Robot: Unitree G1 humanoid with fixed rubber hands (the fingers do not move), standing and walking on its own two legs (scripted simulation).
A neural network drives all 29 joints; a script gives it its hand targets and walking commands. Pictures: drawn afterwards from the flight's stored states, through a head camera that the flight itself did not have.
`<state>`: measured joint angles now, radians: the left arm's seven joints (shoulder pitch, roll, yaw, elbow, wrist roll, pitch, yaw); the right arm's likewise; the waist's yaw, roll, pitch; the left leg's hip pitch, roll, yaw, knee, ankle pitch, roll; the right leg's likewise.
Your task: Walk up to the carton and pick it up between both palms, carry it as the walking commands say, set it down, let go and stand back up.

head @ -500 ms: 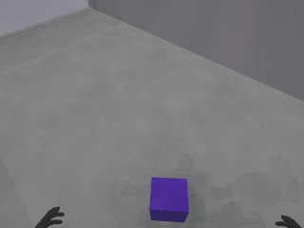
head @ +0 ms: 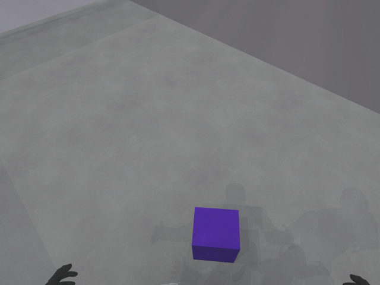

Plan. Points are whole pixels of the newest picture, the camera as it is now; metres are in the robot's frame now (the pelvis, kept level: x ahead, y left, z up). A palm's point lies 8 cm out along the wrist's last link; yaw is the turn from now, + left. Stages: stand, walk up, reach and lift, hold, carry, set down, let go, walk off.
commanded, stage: walk up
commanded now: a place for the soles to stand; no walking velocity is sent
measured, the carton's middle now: (214, 235) +0.41 -0.05 -0.63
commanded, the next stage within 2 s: reach and lift in 1.16 s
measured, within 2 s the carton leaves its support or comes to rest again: neither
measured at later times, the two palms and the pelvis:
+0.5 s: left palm out of the picture +0.12 +0.31 -0.08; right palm out of the picture +0.12 -0.34 -0.06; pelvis +0.01 -0.01 +0.02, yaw -3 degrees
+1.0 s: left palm (76, 270) +0.17 +0.28 -0.07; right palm out of the picture +0.09 -0.36 -0.07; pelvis +0.02 -0.03 +0.02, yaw -4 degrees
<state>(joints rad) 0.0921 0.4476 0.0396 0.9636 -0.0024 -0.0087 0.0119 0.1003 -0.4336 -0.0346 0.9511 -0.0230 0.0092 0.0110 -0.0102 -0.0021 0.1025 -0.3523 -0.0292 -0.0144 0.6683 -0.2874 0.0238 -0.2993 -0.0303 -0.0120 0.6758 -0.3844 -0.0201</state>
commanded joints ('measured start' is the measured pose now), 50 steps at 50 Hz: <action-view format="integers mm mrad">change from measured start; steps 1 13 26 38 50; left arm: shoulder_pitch -17 -48 -19 -21 -34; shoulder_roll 186 127 150 156 148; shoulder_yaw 29 1 43 52 57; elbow -24 42 -14 -51 -85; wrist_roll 23 0 22 17 16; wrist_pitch -26 -35 15 24 30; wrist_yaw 5 -10 -42 -43 -48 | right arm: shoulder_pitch -76 -133 -106 -37 -7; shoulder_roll -156 -128 -174 -178 -180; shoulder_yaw -20 -9 -29 -32 -38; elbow -59 58 27 19 -12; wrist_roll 14 19 12 8 6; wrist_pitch -7 -31 -49 -49 -52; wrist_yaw -4 -1 -25 -32 -34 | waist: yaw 12 8 14 3 6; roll -36 -14 25 -25 -11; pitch -127 -123 -139 -136 -138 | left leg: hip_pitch -10 219 169 188 193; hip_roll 134 135 163 150 167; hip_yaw -171 -93 -76 -30 -27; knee -190 -346 -315 -279 -272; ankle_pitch -31 107 89 163 204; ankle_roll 31 -7 20 11 19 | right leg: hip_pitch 106 87 80 94 103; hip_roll -117 -104 -73 -78 -61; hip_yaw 177 136 139 165 161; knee -284 -388 -308 -323 -293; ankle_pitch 54 232 233 272 305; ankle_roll -44 -14 -44 -55 -57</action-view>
